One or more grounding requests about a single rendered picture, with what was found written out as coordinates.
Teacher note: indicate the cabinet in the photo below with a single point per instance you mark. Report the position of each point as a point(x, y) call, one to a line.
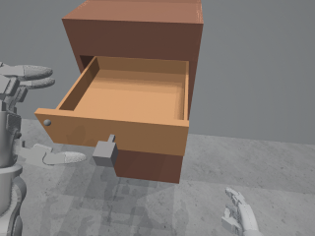
point(140, 29)

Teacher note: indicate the robot right hand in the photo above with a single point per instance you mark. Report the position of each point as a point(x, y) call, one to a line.
point(240, 219)

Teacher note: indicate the robot left forearm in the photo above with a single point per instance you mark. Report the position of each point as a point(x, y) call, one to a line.
point(13, 190)

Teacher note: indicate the handle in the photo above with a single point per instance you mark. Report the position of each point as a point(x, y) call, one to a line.
point(105, 153)

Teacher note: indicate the robot left hand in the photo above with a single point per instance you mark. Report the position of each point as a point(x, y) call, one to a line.
point(15, 82)

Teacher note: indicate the drawer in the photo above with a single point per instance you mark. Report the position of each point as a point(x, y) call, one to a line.
point(143, 102)

